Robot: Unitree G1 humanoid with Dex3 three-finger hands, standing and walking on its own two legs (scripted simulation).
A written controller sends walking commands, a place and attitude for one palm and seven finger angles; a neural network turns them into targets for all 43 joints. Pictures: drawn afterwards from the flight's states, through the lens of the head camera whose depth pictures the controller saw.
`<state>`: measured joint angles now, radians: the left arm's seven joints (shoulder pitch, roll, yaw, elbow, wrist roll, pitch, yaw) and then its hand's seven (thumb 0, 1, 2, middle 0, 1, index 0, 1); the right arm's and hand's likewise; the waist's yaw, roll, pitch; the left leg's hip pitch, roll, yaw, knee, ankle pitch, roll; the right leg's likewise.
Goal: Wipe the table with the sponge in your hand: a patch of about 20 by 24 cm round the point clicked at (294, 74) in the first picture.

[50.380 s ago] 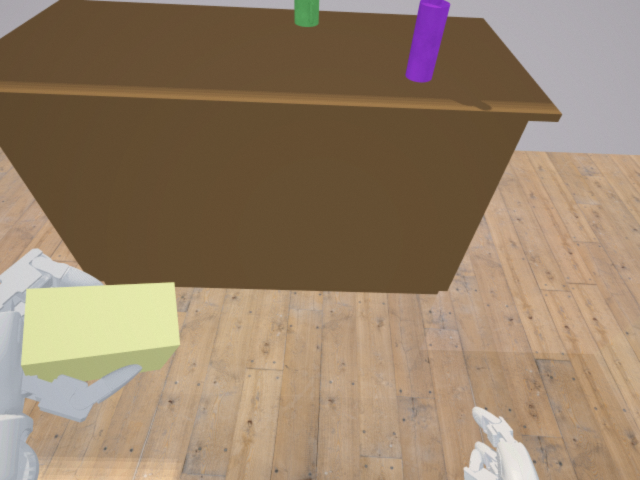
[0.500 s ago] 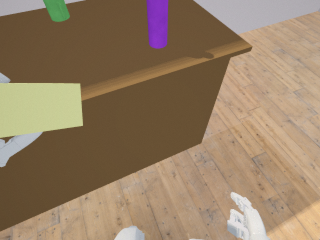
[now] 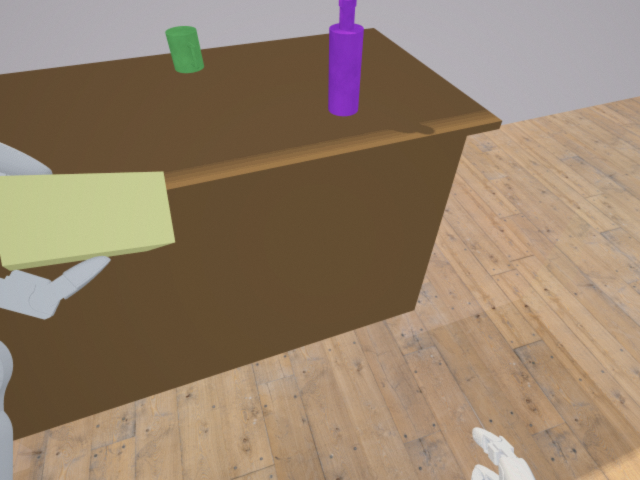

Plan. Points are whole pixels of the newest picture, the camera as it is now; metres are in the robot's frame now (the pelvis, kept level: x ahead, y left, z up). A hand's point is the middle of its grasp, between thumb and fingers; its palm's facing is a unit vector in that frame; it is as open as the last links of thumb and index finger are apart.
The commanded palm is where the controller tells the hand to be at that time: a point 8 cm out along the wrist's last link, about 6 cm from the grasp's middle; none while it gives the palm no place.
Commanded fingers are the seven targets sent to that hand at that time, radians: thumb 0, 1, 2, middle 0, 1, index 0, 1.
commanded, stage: stop stepping back and stand still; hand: left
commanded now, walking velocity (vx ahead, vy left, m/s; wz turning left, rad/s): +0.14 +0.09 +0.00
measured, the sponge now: (108, 220) +0.28 +0.20 +0.25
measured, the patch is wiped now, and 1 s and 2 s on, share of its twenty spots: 1.00 1.00 1.00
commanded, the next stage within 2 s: stand and wait in 0.74 s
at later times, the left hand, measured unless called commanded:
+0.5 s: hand (120, 234) +0.26 +0.18 +0.25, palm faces +0.36 -0.85 -0.38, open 10.2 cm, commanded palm +0.19 +0.25 +0.30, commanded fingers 0.00 0.10 1.30 -1.20 -1.60 -1.20 -1.60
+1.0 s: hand (114, 245) +0.24 +0.17 +0.26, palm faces +0.37 -0.81 -0.46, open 10.2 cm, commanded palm +0.18 +0.24 +0.30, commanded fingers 0.00 0.10 1.30 -1.20 -1.60 -1.20 -1.60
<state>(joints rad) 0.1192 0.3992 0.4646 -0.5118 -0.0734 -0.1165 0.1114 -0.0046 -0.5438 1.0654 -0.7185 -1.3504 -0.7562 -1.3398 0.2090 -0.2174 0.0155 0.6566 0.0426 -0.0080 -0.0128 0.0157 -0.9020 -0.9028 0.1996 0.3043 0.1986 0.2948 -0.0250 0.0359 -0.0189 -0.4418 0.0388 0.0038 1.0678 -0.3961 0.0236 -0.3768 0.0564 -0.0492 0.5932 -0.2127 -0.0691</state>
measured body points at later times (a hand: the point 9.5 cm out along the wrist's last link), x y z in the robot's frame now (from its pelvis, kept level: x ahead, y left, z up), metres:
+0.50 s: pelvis +0.02 -0.02 +0.01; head +0.05 -0.02 +0.46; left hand +0.24 +0.23 +0.27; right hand +0.18 -0.27 -0.08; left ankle +0.02 +0.10 -0.72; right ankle +0.02 -0.14 -0.72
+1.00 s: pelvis +0.01 -0.04 +0.01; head +0.05 -0.03 +0.46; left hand +0.21 +0.22 +0.28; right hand +0.19 -0.27 -0.06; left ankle +0.02 +0.10 -0.72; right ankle +0.02 -0.14 -0.72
